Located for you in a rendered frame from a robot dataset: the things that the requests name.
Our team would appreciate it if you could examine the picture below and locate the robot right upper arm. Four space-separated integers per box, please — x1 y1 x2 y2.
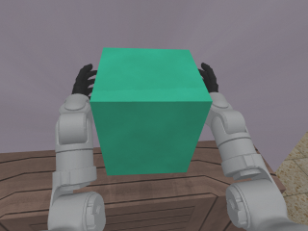
225 178 308 231

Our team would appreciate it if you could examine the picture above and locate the robot left upper arm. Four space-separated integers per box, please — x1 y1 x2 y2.
39 192 106 231

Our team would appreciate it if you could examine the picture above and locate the carton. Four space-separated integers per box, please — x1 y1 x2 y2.
90 47 213 176

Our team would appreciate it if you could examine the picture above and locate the robot right forearm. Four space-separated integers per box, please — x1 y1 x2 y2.
205 91 288 215

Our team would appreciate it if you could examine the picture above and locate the left robot hand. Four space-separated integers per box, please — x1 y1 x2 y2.
72 64 97 100

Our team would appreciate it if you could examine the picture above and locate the right robot hand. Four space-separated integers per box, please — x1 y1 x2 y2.
198 63 218 93

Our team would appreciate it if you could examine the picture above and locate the pedestal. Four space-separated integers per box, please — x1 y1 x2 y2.
0 141 287 231

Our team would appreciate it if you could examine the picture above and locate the robot left forearm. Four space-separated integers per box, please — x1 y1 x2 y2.
47 93 97 230

